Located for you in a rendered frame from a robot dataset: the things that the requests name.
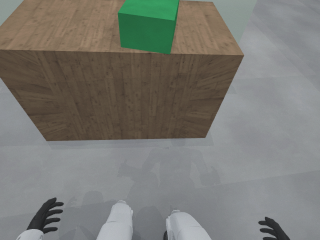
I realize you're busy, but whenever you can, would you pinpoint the robot left shin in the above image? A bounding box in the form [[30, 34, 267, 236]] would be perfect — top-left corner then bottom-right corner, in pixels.
[[111, 200, 127, 211]]

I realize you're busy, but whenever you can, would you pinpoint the right robot thigh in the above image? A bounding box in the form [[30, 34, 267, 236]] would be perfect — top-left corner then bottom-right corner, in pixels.
[[166, 212, 212, 240]]

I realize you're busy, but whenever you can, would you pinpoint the robot right hand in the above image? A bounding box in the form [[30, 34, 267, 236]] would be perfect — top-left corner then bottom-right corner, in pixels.
[[258, 217, 290, 240]]

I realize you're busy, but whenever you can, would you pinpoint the robot left forearm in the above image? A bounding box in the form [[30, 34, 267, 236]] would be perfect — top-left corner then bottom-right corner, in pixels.
[[16, 229, 44, 240]]

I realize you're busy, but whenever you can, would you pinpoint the robot left hand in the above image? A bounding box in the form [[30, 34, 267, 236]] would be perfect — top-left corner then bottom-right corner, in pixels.
[[26, 197, 64, 234]]

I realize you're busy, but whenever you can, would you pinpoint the pedestal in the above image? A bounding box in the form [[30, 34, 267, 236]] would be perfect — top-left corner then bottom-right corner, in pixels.
[[0, 0, 244, 141]]

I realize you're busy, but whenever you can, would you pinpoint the carton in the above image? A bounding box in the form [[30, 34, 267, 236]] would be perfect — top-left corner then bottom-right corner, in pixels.
[[118, 0, 180, 55]]

